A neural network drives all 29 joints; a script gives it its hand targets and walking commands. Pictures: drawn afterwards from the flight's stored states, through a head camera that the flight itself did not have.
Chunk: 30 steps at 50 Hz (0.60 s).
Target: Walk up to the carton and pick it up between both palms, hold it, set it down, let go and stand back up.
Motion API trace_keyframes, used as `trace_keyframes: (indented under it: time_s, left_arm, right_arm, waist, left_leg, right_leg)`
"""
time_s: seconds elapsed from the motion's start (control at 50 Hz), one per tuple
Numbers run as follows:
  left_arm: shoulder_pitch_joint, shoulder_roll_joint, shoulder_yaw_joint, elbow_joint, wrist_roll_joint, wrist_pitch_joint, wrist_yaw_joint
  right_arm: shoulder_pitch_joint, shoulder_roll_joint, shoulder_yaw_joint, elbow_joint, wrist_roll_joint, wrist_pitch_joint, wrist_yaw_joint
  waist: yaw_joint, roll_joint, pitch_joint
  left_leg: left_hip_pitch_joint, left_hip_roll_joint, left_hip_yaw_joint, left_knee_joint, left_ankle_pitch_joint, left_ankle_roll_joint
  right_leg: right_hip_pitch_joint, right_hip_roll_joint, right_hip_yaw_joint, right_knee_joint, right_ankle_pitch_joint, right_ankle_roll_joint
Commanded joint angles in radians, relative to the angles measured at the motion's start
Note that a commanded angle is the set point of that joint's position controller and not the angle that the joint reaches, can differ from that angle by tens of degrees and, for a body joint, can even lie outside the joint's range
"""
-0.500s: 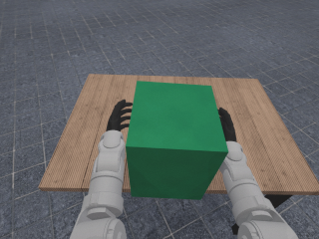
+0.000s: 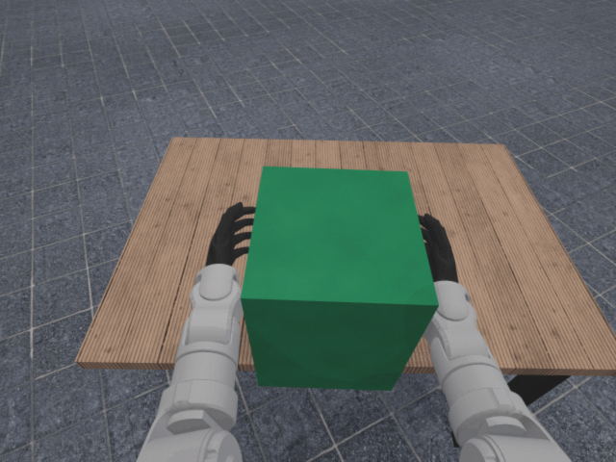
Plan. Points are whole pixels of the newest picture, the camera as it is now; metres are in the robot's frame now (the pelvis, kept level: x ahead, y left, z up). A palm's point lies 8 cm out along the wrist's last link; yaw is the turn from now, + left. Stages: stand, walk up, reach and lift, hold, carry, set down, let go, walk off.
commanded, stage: set down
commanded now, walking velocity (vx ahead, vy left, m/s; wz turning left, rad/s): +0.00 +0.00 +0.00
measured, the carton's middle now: (329, 283) +0.36 -0.02 +0.02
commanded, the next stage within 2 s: none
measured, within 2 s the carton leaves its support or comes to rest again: neither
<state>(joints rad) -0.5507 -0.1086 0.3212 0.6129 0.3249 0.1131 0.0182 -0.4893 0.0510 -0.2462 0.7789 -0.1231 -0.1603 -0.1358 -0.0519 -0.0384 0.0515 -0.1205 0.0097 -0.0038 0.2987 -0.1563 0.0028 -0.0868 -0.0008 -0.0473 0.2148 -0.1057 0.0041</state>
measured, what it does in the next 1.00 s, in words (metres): stands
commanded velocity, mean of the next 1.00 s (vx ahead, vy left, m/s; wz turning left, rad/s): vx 0.00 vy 0.00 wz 0.00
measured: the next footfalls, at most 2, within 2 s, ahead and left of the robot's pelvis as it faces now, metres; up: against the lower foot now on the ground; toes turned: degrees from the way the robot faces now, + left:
none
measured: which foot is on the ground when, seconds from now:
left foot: down 0.00-1.00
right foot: down 0.00-1.00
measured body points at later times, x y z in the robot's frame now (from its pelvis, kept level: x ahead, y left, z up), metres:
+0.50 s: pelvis +0.00 +0.00 +0.00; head +0.01 +0.02 +0.45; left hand +0.39 +0.12 +0.06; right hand +0.36 -0.17 +0.05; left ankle +0.00 +0.11 -0.75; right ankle +0.01 -0.12 -0.75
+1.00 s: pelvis +0.01 +0.00 +0.00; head +0.04 +0.02 +0.44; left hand +0.40 +0.12 +0.03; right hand +0.35 -0.18 +0.01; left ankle +0.00 +0.11 -0.75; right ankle +0.01 -0.12 -0.75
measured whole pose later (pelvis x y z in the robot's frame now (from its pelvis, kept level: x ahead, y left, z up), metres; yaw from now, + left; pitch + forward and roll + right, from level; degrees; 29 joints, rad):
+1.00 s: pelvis +0.01 +0.00 +0.00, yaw -3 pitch -1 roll -1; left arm -0.54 -0.02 0.20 0.74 0.16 -0.01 0.08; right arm -0.48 -0.01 -0.13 0.92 0.01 -0.25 -0.14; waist -0.01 -0.03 0.10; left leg -0.13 0.03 0.05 0.37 -0.21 0.00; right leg -0.13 0.01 -0.02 0.30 -0.15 0.00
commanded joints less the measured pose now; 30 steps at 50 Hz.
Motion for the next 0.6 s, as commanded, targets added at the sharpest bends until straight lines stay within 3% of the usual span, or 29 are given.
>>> trace_keyframes:
  time_s: [0.0,0.08,0.1,0.12,0.16,0.2,0.22,0.28,0.42,0.58]
  left_arm:
    - [-0.485,-0.526,-0.376,-0.071,-0.008,-0.077,-0.118]
    - [-0.459,-0.534,-0.351,-0.038,0.006,-0.077,-0.112]
    - [-0.469,-0.55,-0.371,-0.053,-0.005,-0.078,-0.109]
    - [-0.428,-0.529,-0.336,-0.014,0.022,-0.077,-0.112]
    - [-0.459,-0.52,-0.329,-0.024,0.017,-0.081,-0.111]
    - [-0.423,-0.512,-0.305,-0.014,0.031,-0.077,-0.115]
    - [-0.394,-0.543,-0.333,0.037,0.01,-0.089,-0.114]
    - [-0.377,-0.528,-0.303,0.064,0.034,-0.126,-0.108]
    - [-0.381,-0.5,-0.24,0.115,0.045,-0.135,-0.14]
    - [-0.336,-0.478,-0.219,0.088,0.075,-0.155,-0.147]
  right_arm:
    - [-0.54,0.503,0.302,-0.127,-0.049,-0.093,0.116]
    - [-0.509,0.487,0.263,-0.082,-0.066,-0.089,0.128]
    - [-0.523,0.476,0.253,-0.081,-0.069,-0.094,0.129]
    - [-0.491,0.49,0.27,-0.071,-0.076,-0.094,0.127]
    - [-0.519,0.472,0.232,-0.065,-0.086,-0.097,0.129]
    - [-0.487,0.482,0.23,-0.063,-0.09,-0.097,0.136]
    - [-0.475,0.523,0.236,-0.08,-0.101,-0.138,0.136]
    - [-0.457,0.516,0.203,-0.029,-0.129,-0.165,0.15]
    - [-0.438,0.513,0.173,0.007,-0.168,-0.169,0.136]
    - [-0.388,0.496,0.151,0.021,-0.194,-0.19,0.142]
  waist:
    - [-0.012,0.069,-0.428]
    - [-0.019,0.056,-0.358]
    - [-0.027,0.079,-0.383]
    - [-0.012,0.05,-0.339]
    - [-0.01,0.076,-0.337]
    - [-0.005,0.053,-0.32]
    - [-0.007,0.064,-0.424]
    - [0.004,0.076,-0.358]
    - [0.004,0.019,-0.246]
    - [0.007,0.03,-0.272]
  left_leg:
    - [0.131,-0.019,0.041,0.007,0.243,-0.051]
    - [0.171,-0.009,0.042,0.005,0.212,-0.058]
    - [0.195,-0.007,0.037,0.012,0.245,-0.067]
    - [0.18,-0.013,0.047,0.011,0.235,-0.048]
    - [0.161,-0.011,0.046,0.002,0.21,-0.055]
    - [0.16,-0.008,0.052,-0.006,0.211,-0.044]
    - [0.083,-0.009,0.072,-0.009,0.178,-0.048]
    - [0.101,-0.006,0.072,-0.001,0.183,-0.048]
    - [0.005,-0.012,0.087,-0.06,0.048,-0.008]
    - [0.092,-0.015,0.095,-0.036,0.149,-0.027]
  right_leg:
    - [0.138,0.025,-0.054,0.04,0.308,0.03]
    - [0.078,0.034,-0.074,0.016,0.199,0.02]
    - [0.057,0.036,-0.076,0.019,0.223,0.018]
    - [0.085,0.033,-0.065,0.015,0.235,0.026]
    - [0.069,0.035,-0.071,0.014,0.195,0.022]
    - [0.073,0.032,-0.069,0.006,0.19,0.025]
    - [0.029,0.042,-0.082,0.017,0.173,0.017]
    - [0.046,0.043,-0.083,0.021,0.166,0.012]
    - [0.099,0.025,-0.059,0.011,0.097,0.026]
    - [0.138,0.034,-0.07,0.016,0.179,0.03]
